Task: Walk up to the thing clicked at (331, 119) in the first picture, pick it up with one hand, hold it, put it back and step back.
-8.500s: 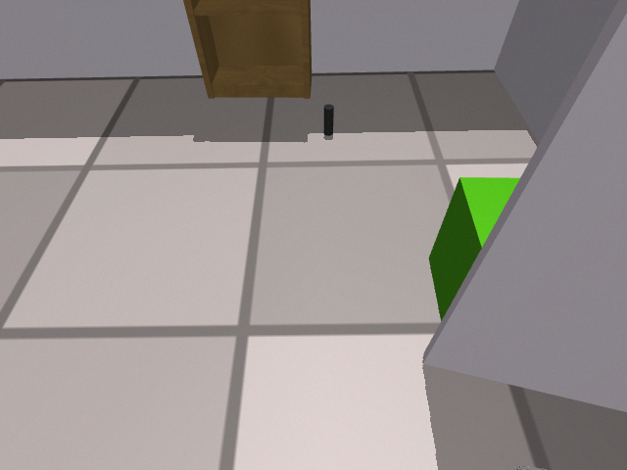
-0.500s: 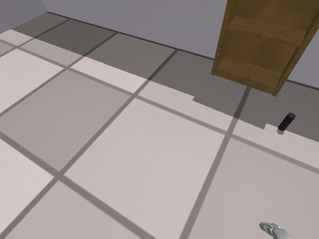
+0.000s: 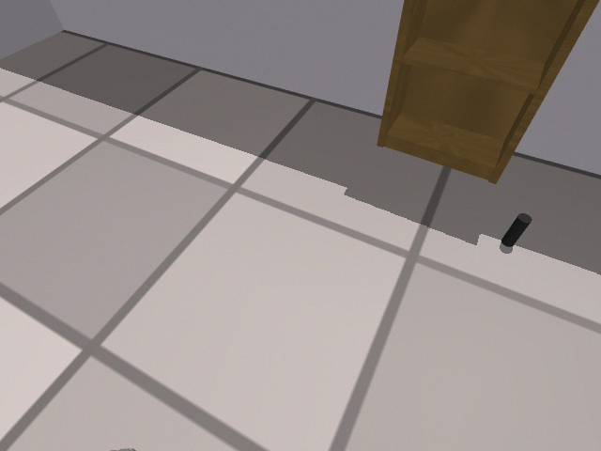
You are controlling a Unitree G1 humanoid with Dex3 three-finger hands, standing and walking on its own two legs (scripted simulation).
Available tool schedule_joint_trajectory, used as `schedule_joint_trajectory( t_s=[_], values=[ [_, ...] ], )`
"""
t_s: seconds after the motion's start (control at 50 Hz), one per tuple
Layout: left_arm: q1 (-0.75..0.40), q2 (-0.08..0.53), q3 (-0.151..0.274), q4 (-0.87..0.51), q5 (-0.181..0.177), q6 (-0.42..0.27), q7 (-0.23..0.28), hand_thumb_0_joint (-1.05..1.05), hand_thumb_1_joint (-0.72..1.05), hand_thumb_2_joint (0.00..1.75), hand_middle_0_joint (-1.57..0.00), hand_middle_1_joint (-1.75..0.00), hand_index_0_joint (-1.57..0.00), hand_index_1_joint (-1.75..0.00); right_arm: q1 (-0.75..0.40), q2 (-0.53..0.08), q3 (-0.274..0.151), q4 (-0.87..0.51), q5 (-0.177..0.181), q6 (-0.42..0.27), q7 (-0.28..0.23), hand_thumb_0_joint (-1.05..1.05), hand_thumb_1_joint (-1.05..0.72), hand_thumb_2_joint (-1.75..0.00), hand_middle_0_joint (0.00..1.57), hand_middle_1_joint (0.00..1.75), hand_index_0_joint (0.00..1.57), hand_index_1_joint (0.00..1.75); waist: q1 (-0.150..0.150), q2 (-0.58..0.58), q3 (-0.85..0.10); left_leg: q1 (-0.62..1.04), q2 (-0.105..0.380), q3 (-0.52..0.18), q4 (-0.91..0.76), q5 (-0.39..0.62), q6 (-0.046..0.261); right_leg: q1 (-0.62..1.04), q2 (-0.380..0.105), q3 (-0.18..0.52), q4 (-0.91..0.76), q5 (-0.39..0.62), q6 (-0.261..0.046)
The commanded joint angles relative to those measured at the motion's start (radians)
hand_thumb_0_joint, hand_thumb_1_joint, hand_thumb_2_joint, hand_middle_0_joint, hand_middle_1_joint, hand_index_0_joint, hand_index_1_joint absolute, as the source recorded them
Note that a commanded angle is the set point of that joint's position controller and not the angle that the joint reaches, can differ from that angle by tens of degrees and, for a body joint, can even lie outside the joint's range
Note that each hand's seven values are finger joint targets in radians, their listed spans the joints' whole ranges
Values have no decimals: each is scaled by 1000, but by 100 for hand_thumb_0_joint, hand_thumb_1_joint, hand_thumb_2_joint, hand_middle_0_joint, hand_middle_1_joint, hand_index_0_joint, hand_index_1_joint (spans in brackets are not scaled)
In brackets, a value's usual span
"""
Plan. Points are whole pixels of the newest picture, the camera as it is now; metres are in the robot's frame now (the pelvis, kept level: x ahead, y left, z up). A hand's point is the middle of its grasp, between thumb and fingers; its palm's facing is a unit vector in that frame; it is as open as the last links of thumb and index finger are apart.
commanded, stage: stand
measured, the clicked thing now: (515, 230) +0.97 -0.88 -0.70
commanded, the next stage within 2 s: walk up in 0.64 s
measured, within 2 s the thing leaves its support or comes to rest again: neither
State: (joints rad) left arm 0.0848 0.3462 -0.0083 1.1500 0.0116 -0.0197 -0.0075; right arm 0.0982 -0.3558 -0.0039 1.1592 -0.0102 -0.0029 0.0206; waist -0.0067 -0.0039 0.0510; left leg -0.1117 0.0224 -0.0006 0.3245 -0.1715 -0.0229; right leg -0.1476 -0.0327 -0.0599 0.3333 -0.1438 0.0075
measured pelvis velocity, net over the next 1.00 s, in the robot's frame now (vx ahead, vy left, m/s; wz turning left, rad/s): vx -0.02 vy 0.07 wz -0.30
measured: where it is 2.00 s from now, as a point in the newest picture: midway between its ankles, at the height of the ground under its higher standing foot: outside the picture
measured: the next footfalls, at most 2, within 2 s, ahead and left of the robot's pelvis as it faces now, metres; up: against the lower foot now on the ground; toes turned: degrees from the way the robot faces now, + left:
left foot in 0.90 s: +0.05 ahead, +0.15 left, +0.00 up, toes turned -17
right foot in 1.38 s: -0.02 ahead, -0.05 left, +0.00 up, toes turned -33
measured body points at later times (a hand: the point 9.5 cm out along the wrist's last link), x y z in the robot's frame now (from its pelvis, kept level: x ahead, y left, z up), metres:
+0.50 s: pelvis +0.01 +0.00 +0.00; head +0.01 -0.01 +0.45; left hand +0.09 +0.30 -0.13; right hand +0.08 -0.30 -0.14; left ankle +0.01 +0.13 -0.75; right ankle +0.03 -0.12 -0.75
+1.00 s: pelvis -0.02 +0.07 -0.02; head +0.05 +0.08 +0.43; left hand +0.15 +0.36 -0.15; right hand +0.01 -0.27 -0.12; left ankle +0.02 +0.16 -0.75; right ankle +0.00 -0.09 -0.71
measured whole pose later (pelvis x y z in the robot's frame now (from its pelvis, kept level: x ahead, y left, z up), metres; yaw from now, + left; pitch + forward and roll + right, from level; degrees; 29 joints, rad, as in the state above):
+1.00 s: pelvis -0.02 +0.07 -0.02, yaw -17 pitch -2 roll -1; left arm 0.18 0.42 0.04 0.89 0.03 0.05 0.02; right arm 0.10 -0.37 -0.09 0.87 -0.03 0.04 0.03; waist 0.01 -0.04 0.16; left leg -0.26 -0.02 0.00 0.60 -0.31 0.04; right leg -0.47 0.07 0.15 0.85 -0.42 0.01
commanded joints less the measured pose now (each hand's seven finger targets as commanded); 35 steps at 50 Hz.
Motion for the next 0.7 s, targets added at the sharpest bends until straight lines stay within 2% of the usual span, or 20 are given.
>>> schedule_joint_trajectory(
  t_s=[0.0, 0.08, 0.12, 0.24, 0.3, 0.46, 0.52, 0.54, 0.6, 0.62, 0.64, 0.66, 0.68],
  values=[
    [-42, 230, 43, -56, -1, -19, 13, 0, 90, 90, -20, -30, -20, -30, -55, -196, -37, -66, -2, -25, -17, 0, -90, -90, 20, 30, 20, 30, 12, 11, -68, -46, 107, -85, -71, 33, 30, 33, -111, 122, -69, -37, -20],
    [-41, 219, 42, -59, -5, -20, 13, 0, 90, 90, -20, -30, -20, -30, -46, -208, -38, -61, 0, -28, -21, 0, -90, -90, 20, 30, 20, 30, 9, 24, -103, -18, 117, -86, -59, 116, 29, 68, -114, 117, -51, 81, -26],
    [-39, 222, 42, -60, -6, -20, 12, 0, 90, 90, -20, -30, -20, -30, -42, -207, -38, -59, 0, -30, -21, 0, -90, -90, 20, 30, 20, 30, 7, 17, -107, -11, 119, -82, -63, 142, 27, 74, -114, 114, -46, 108, -26],
    [-40, 218, 40, -61, -6, -14, 12, 0, 90, 90, -20, -30, -20, -30, -40, -207, -35, -58, 0, -28, -24, 0, -90, -90, 20, 30, 20, 30, 8, -4, -80, -12, 122, -84, -72, 122, 25, 53, -106, 108, -54, 74, -23],
    [-43, 221, 42, -60, -5, -13, 12, 0, 90, 90, -20, -30, -20, -30, -34, -206, -34, -57, -1, -24, -24, 0, -90, -90, 20, 30, 20, 30, 5, -15, -64, -29, 114, -79, -78, 59, 27, 44, -108, 114, -68, 19, -22],
    [-36, 219, 40, -66, -6, -17, 13, 0, 90, 90, -20, -30, -20, -30, -37, -202, -33, -65, -2, -25, -21, 0, -90, -90, 20, 30, 20, 30, 6, -2, -78, -10, 115, -75, -67, 98, 28, 44, -110, 115, -69, 62, -23],
    [-38, 227, 44, -64, -6, -15, 13, 0, 90, 90, -20, -30, -20, -30, -33, -196, -31, -65, -1, -24, -21, 0, -90, -90, 20, 30, 20, 30, 3, -7, -67, -16, 110, -74, -72, 62, 28, 35, -108, 118, -74, 26, -22],
    [-35, 228, 45, -62, -6, -14, 13, 0, 90, 90, -20, -30, -20, -30, -29, -198, -29, -63, 1, -22, -21, 0, -90, -90, 20, 30, 20, 30, 4, -4, -53, -29, 105, -73, -73, 24, 28, 24, -107, 122, -85, -23, -19],
    [-37, 229, 45, -70, -4, -13, 13, 0, 90, 90, -20, -30, -20, -30, -31, -202, -33, -68, -1, -22, -20, 0, -90, -90, 20, 30, 20, 30, 6, -6, -66, -19, 111, -75, -69, 51, 31, 31, -107, 121, -79, -21, -23],
    [36, 298, 78, -146, 17, 4, 15, 0, 90, 90, -20, -30, -20, -30, -103, -313, -105, -150, -9, -7, -13, 0, -90, -90, 20, 30, 20, 30, 11, 4, -8, 11, 33, 63, 149, -79, 26, -134, -121, 294, -43, 128, -64],
    [80, 323, 88, -151, 21, 3, 20, 0, 90, 90, -20, -30, -20, -30, -107, -267, -99, -181, -7, 3, -12, 0, -90, -90, 20, 30, 20, 30, 28, -43, -11, -65, -5, 43, 232, -140, 20, -117, -163, 376, -34, 183, -109],
    [112, 336, 99, -160, 28, 2, 26, 0, 90, 90, -20, -30, -20, -30, -110, -242, -97, -200, -6, 9, -10, 0, -90, -90, 20, 30, 20, 30, 44, -98, -2, -175, -44, 21, 315, -312, 17, -58, -203, 467, -53, 179, -155],
    [107, 368, 118, -176, 37, 0, 33, 0, 90, 90, -20, -30, -20, -30, -80, -218, -95, -209, -4, 14, -8, 0, -90, -90, 20, 30, 20, 30, 45, -166, -23, -295, -58, -25, 439, -395, 6, 25, -271, 561, -63, 196, -223]
  ],
)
